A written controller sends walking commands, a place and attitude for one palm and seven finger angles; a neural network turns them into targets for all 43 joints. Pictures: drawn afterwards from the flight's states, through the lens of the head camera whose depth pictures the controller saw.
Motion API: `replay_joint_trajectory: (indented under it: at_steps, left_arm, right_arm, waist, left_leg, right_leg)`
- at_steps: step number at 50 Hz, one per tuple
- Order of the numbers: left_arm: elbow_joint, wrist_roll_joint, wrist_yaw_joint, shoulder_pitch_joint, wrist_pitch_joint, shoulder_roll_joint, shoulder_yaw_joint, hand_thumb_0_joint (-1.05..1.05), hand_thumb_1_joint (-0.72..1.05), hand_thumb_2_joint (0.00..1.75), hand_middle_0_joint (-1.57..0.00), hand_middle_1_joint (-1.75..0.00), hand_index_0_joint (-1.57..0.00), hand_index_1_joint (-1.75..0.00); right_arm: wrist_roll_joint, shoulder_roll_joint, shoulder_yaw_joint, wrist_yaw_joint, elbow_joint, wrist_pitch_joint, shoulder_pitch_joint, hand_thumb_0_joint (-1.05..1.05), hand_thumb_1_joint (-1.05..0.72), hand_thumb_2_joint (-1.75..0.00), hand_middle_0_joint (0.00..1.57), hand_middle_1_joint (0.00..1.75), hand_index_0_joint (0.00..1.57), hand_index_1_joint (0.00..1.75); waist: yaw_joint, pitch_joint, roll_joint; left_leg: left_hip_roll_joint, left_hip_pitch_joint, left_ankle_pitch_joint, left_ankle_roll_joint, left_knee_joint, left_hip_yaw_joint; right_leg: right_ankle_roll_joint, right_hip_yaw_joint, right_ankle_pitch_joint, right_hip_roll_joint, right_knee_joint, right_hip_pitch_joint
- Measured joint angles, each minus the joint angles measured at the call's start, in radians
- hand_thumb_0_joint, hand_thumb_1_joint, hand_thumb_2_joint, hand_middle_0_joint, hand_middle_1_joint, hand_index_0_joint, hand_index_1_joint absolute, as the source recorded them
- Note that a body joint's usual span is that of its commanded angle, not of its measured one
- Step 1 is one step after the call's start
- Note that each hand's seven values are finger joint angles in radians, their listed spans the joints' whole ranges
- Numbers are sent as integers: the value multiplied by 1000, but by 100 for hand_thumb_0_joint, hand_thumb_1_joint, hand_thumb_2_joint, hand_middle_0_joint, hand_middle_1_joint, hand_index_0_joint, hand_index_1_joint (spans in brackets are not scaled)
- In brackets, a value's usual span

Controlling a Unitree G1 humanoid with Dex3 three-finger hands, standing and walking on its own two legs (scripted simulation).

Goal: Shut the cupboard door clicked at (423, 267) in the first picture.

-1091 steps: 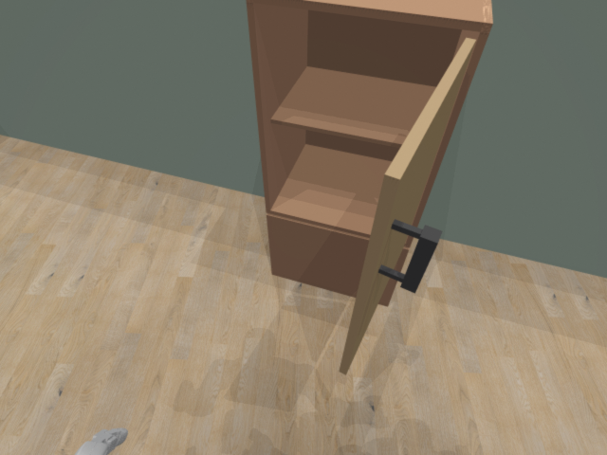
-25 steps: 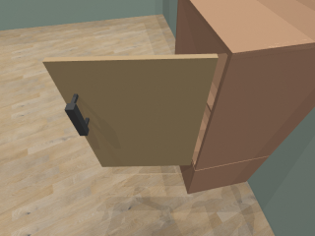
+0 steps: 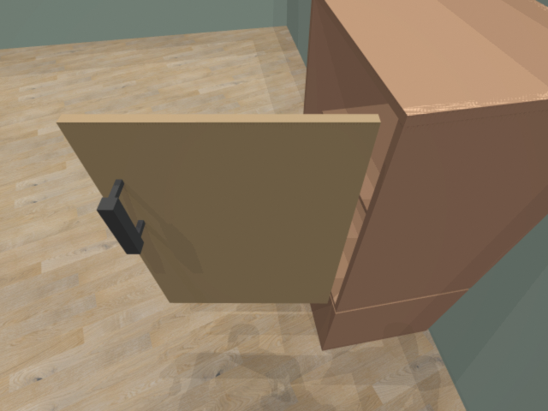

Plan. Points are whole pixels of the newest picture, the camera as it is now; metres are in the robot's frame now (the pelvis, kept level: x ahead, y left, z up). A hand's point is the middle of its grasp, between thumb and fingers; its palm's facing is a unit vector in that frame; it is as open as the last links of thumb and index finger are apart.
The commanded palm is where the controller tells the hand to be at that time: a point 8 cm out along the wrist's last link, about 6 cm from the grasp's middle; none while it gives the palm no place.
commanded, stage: come to a stop and stand still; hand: left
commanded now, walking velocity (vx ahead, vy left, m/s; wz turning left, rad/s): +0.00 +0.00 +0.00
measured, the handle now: (126, 217) +0.39 +0.27 +0.04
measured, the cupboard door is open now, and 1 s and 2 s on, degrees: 80 80 80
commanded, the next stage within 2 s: look again from close up in 0.32 s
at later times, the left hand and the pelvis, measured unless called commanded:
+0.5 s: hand out of the picture +0.02 +0.17 -0.17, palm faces +0.02 -0.98 -0.22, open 7.3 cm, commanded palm none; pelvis +0.01 -0.01 +0.00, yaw +0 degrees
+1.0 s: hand out of the picture +0.00 +0.17 -0.17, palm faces +0.04 -0.98 -0.19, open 7.3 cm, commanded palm none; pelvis +0.00 +0.00 +0.00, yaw +1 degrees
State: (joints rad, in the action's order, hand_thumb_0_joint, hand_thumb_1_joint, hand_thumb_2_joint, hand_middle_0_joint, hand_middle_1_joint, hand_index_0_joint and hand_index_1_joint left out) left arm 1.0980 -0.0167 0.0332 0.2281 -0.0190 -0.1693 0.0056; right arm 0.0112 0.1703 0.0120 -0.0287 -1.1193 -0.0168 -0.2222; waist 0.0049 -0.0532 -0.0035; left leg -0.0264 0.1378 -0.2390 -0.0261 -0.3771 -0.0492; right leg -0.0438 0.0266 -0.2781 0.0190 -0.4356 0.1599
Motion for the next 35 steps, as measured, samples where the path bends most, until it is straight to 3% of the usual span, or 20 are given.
replay_joint_trajectory:
  at_steps: [35]
  left_arm:
    - [15,2,0,29,1,10,-5,1,92,90,-20,-30,-20,-30]
  right_arm:
    - [-1,-23,2,-3,-30,3,-28,1,-91,-90,20,29,20,30]
  waist:
    - [3,-2,9]
  left_leg:
    - [-9,-27,6,-9,22,12]
  right_leg:
    - [-9,12,8,10,34,-36]
